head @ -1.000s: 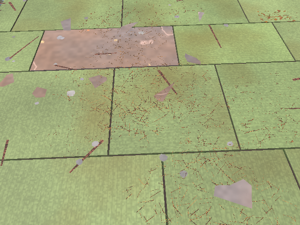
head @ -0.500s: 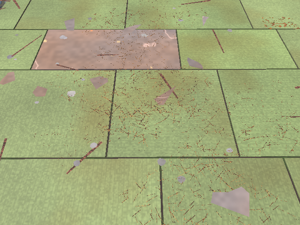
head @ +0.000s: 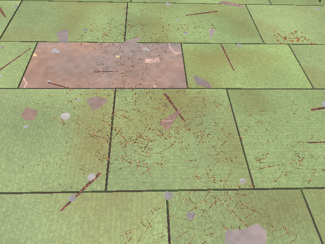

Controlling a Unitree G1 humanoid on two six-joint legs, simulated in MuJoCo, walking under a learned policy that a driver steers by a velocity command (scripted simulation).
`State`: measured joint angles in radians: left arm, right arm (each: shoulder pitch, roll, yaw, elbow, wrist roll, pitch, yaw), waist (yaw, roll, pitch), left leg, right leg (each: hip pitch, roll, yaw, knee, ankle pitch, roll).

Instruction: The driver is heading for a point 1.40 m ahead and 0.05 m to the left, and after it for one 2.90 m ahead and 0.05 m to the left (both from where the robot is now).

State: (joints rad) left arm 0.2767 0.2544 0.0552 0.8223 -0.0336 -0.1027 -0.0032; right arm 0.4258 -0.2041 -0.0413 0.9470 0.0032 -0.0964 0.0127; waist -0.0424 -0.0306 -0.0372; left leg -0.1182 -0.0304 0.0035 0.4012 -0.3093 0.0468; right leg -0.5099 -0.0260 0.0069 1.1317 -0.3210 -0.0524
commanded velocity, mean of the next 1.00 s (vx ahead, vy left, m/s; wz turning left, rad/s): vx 0.48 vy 0.00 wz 0.00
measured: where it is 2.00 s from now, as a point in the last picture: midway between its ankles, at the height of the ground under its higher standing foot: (162, 147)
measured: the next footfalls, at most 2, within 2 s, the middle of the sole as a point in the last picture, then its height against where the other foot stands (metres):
right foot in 0.30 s outside the picture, level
left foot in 0.84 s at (137, 225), level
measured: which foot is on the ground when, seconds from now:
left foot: down 0.00-0.30, up 0.32-0.82, down 0.84-1.00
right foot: up 0.00-0.28, down 0.30-0.84, up 0.86-1.00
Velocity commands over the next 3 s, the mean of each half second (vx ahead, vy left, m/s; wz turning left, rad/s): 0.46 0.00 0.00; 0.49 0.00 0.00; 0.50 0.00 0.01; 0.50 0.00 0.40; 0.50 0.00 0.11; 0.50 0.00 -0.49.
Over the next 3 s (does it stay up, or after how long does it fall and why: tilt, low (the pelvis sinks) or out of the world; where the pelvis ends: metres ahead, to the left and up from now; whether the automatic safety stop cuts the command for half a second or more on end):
stays up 1.67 0.12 -0.02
